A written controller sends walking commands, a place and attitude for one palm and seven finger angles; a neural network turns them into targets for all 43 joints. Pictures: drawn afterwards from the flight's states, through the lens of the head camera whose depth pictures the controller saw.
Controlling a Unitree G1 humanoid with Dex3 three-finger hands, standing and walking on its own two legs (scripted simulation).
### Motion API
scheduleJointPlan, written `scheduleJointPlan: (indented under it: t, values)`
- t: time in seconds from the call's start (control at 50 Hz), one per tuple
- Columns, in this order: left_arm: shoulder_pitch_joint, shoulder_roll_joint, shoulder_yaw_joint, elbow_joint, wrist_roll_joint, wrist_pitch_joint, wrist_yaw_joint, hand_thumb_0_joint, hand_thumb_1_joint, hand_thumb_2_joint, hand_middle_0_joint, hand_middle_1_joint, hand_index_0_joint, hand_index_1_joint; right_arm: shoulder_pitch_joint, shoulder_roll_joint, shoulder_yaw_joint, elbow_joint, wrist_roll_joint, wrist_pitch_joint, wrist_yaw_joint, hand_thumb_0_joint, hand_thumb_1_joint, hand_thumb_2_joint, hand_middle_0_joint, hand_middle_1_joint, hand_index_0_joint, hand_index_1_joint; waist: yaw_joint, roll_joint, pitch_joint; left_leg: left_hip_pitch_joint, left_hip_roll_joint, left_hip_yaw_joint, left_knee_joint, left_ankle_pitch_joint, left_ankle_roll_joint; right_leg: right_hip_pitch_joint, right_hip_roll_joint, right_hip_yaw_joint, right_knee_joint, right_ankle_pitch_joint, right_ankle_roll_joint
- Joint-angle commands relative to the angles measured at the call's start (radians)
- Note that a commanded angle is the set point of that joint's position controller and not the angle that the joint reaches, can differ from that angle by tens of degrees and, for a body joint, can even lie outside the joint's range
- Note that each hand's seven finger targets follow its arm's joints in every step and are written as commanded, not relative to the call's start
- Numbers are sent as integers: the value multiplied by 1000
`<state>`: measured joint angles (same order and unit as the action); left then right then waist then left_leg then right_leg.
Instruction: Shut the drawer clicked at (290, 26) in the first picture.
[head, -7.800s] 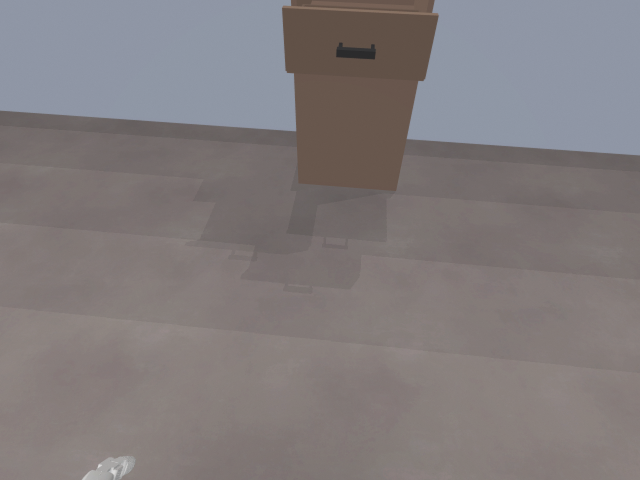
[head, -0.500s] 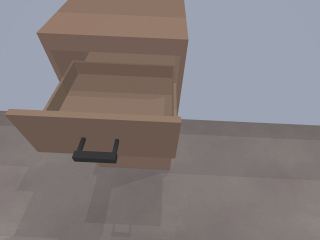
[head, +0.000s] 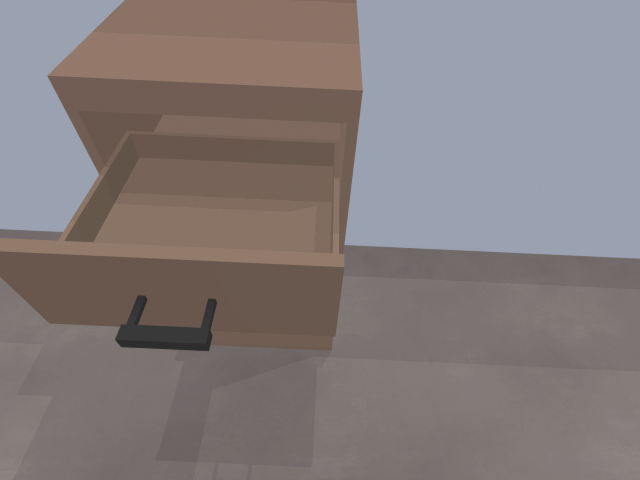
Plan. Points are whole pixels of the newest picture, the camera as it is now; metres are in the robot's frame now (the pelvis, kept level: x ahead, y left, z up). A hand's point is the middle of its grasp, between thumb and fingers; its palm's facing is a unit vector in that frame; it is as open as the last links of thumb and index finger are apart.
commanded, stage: come to a stop and stand still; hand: left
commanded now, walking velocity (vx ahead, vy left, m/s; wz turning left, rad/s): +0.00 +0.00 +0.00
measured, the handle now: (170, 321) +0.30 +0.22 +0.02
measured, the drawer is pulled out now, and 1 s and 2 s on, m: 0.29 0.29 0.29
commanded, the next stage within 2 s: look again from close up in 1.00 s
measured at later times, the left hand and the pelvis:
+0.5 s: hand out of the picture -0.04 +0.16 -0.18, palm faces +0.01 -0.98 -0.18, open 7.4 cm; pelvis -0.04 +0.00 +0.00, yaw +0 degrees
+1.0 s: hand out of the picture -0.10 +0.18 -0.18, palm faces +0.02 -0.99 -0.16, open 7.4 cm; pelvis -0.06 +0.02 +0.00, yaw +1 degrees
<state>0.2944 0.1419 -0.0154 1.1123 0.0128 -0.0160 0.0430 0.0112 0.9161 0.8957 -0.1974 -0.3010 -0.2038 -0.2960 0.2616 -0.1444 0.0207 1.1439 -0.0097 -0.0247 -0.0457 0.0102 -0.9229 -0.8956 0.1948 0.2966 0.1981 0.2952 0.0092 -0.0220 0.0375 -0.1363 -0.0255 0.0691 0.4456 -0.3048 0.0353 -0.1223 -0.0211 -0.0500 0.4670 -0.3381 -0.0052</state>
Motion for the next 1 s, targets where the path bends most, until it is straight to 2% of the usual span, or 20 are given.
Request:
scheduleJointPlan:
  t: [0.0,0.24,0.26,0.28,0.3,0.34,0.36,0.38,0.42,0.44,0.46,0.5,0.56,0.58,0.62,0.72,0.74,0.8,0.98]
  values:
    - [97,85,18,-13,-2,-8,6,0,900,900,-200,-300,-200,-300,66,-83,-16,-17,0,-8,2,0,-900,-900,200,300,200,300,0,7,17,2,117,-101,-56,388,12,-18,-99,80,-55,408,-31]
    - [97,93,17,-13,-4,-10,2,0,900,900,-200,-300,-200,-300,61,-84,-13,-13,1,-6,6,0,-900,-900,200,300,200,300,1,10,20,9,117,-103,-84,317,6,-20,-103,90,-93,364,-34]
    - [137,124,20,4,16,-39,39,0,900,900,-200,-300,-200,-300,-16,-127,-24,-89,9,-14,16,0,-900,-900,200,300,200,300,16,-1,67,-85,126,-72,140,464,-24,-77,-138,129,-75,759,1]
    - [136,155,28,-14,11,-43,37,0,900,900,-200,-300,-200,-300,11,-108,-21,-116,5,-11,17,0,-900,-900,200,300,200,300,-18,47,39,-88,104,-56,116,432,-39,-15,-168,120,-24,962,-30]
    - [134,155,26,-35,1,-41,28,0,900,900,-200,-300,-200,-300,63,-71,-22,-102,0,-12,14,0,-900,-900,200,300,200,300,-20,28,-20,-74,82,-56,73,279,-22,38,-175,130,17,976,-51]
    - [110,131,17,-45,-5,-43,23,0,900,900,-200,-300,-200,-300,90,-89,-28,-98,5,-10,13,0,-900,-900,200,300,200,300,-33,-51,-160,-35,97,-71,70,283,-15,98,-155,101,31,883,-57]
    - [103,124,17,-54,-7,-40,21,0,900,900,-200,-300,-200,-300,77,-96,-32,-104,6,-8,13,0,-900,-900,200,300,200,300,-29,-49,-172,-20,102,-76,61,294,-13,92,-147,99,26,802,-54]
    - [88,121,15,-67,-6,-31,19,0,900,900,-200,-300,-200,-300,77,-101,-34,-108,3,-7,12,0,-900,-900,200,300,200,300,-28,-16,-162,2,113,-79,53,355,-9,63,-126,97,32,701,-56]
    - [75,111,13,-72,-6,-19,17,0,900,900,-200,-300,-200,-300,53,-109,-34,-110,2,0,10,0,-900,-900,200,300,200,300,-22,18,-77,-23,123,-102,36,337,-5,-8,-110,91,-4,461,-53]
    - [66,109,12,-73,-5,-12,13,0,900,900,-200,-300,-200,-300,35,-108,-33,-115,3,4,12,0,-900,-900,200,300,200,300,-18,46,-11,-51,122,-107,8,270,-3,-49,-101,97,-31,340,-50]
    - [63,110,11,-75,-3,-9,11,0,900,900,-200,-300,-200,-300,27,-104,-32,-119,3,7,14,0,-900,-900,200,300,200,300,-16,39,37,-81,120,-115,-15,199,-1,-78,-95,103,-57,244,-49]
    - [64,107,9,-79,0,-4,7,0,900,900,-200,-300,-200,-300,27,-109,-28,-121,1,9,20,0,-900,-900,200,300,200,300,-10,23,89,-119,117,-131,-48,125,5,-103,-81,103,-88,119,-44]
    - [59,115,9,-84,1,-2,2,0,900,900,-200,-300,-200,-300,39,-114,-30,-122,-3,15,28,0,-900,-900,200,300,200,300,-16,-1,134,-150,98,-137,-89,-38,2,-162,-82,120,-132,-61,-46]
    - [57,118,10,-90,2,0,1,0,900,900,-200,-300,-200,-300,42,-114,-30,-120,-4,16,28,0,-900,-900,200,300,200,300,-16,27,138,-152,101,-141,-108,-55,4,-168,-77,117,-135,-75,-47]
    - [63,119,12,-95,3,2,-1,0,900,900,-200,-300,-200,-300,48,-122,-31,-123,-6,16,30,0,-900,-900,200,300,200,300,-15,42,131,-179,103,-159,-134,-117,6,-162,-71,110,-126,-93,-40]
    - [85,112,13,-95,3,1,-3,0,900,900,-200,-300,-200,-300,62,-123,-31,-120,-7,10,30,0,-900,-900,200,300,200,300,-7,32,70,-176,108,-172,-152,-121,11,-122,-73,97,-114,-54,-36]
    - [87,110,12,-92,3,1,-4,0,900,900,-200,-300,-200,-300,67,-124,-30,-117,-7,11,31,0,-900,-900,200,300,200,300,-6,23,71,-179,108,-173,-155,-129,12,-124,-75,96,-118,-64,-35]
    - [95,100,12,-88,3,1,-5,0,900,900,-200,-300,-200,-300,77,-122,-30,-107,-5,7,29,0,-900,-900,200,300,200,300,-5,48,68,-180,117,-183,-177,-135,15,-116,-70,83,-104,-25,-32]
    - [128,79,6,-47,0,-8,-2,0,900,900,-200,-300,-200,-300,102,-97,-24,-59,3,-1,27,0,-900,-900,200,300,200,300,-4,19,45,-129,118,-166,-163,-16,16,-94,-80,80,-106,80,-31]
